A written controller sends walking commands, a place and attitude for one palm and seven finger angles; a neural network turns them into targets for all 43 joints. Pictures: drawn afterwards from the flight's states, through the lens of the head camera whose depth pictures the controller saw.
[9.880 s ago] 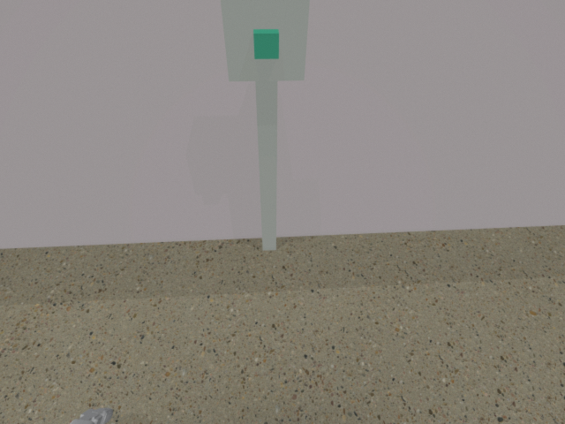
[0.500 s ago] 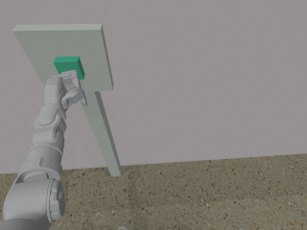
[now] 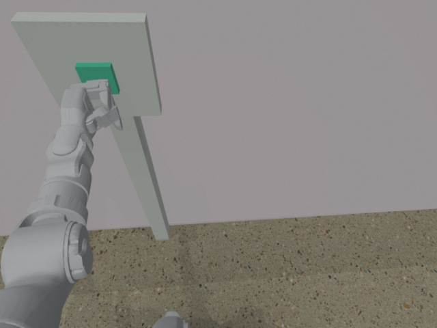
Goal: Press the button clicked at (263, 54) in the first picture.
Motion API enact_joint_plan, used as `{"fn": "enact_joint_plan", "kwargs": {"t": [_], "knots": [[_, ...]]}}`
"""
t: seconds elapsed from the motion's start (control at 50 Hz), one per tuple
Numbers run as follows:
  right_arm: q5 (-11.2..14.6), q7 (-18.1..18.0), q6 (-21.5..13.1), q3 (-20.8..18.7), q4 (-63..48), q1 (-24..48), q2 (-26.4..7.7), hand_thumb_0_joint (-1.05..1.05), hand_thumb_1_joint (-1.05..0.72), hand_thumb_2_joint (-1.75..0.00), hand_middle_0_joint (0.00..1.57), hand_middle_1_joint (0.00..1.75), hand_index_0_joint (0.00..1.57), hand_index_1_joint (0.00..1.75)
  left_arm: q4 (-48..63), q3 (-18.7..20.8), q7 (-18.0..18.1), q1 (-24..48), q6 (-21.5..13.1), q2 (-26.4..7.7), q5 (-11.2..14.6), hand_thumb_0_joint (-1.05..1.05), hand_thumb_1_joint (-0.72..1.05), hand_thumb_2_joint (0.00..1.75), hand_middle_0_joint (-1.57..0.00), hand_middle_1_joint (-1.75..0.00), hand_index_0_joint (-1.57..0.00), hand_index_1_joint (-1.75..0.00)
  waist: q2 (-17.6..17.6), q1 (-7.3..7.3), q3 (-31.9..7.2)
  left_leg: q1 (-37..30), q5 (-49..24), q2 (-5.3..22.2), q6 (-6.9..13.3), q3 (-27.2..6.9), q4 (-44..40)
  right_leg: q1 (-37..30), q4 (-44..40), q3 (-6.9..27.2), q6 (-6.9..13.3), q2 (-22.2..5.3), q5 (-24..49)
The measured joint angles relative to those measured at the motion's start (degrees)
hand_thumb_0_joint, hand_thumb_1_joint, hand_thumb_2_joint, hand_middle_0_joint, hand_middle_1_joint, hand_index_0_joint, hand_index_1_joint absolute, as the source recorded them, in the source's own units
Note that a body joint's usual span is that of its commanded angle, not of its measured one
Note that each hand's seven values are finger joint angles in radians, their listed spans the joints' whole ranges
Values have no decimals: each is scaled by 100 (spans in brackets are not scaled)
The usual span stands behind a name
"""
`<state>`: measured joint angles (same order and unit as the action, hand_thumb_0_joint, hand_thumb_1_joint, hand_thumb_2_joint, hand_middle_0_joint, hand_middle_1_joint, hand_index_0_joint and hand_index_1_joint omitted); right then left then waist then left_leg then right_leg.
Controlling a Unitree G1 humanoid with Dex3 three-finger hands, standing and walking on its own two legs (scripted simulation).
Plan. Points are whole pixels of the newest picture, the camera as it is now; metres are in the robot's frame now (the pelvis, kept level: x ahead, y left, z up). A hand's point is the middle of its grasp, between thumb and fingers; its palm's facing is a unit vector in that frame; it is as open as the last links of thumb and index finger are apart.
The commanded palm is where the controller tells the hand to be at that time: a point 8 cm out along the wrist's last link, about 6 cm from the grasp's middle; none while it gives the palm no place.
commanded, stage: press the button with the knuckle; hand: left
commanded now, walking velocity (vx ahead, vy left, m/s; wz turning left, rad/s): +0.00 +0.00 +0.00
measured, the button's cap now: (99, 76) +0.53 +0.21 +0.17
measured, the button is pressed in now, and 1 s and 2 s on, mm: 11 0 0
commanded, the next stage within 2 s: hold the button down briefly in 0.06 s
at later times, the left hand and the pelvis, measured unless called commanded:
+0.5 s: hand (114, 109) +0.48 +0.18 +0.13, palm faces +0.05 -1.00 +0.00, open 3.5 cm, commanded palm +0.47 +0.23 +0.13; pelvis -0.02 +0.00 -0.01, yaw +0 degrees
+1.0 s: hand (112, 120) +0.45 +0.18 +0.13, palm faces +0.04 -1.00 +0.02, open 3.2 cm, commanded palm +0.41 +0.23 +0.13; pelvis +0.00 +0.01 +0.00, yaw -1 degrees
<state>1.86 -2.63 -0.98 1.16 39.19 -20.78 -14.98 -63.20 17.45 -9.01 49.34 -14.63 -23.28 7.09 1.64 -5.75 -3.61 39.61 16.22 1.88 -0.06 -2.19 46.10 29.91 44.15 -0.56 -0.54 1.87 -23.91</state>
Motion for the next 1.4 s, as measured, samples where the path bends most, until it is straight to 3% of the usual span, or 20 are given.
{"fn": "enact_joint_plan", "kwargs": {"t": [0.44,0.6,0.86,1.2,1.4], "knots": [[-52,-26,-204,24,88,-250,-105,0,-91,-90,20,30,21,30,-626,22,13,593,-91,-346,-116,4,85,91,-130,-150,-150,-150,-4,-232,22,450,-121,23,14,-70,194,438,205,-57,-21,41,101],[-80,11,-243,27,70,-278,-81,0,-91,-90,20,30,21,30,-536,66,69,553,-90,-298,-109,4,86,90,-130,-150,-150,-150,2,-224,13,488,-134,17,33,-33,207,498,243,-19,-40,29,108],[7,32,-118,1,-183,-187,-5,0,-91,-90,20,30,21,30,468,119,31,-385,44,81,79,4,89,89,-130,-150,-142,-150,29,-31,-72,107,-19,48,54,99,113,145,105,114,-52,36,66],[104,38,-101,-30,-521,272,24,0,-91,-90,20,30,20,30,2795,-352,106,-2233,564,707,389,1,90,90,-130,-150,-130,-150,58,347,-144,-632,123,-7,23,152,-200,-593,-230,153,-15,-32,-52],[134,-59,-110,31,-597,595,29,1,-91,-90,20,30,20,30,3748,-513,10,-3071,898,804,554,1,90,90,-130,-150,-130,-150,65,521,-99,-959,104,-52,-24,68,-372,-943,-379,62,34,-63,-78]]}}
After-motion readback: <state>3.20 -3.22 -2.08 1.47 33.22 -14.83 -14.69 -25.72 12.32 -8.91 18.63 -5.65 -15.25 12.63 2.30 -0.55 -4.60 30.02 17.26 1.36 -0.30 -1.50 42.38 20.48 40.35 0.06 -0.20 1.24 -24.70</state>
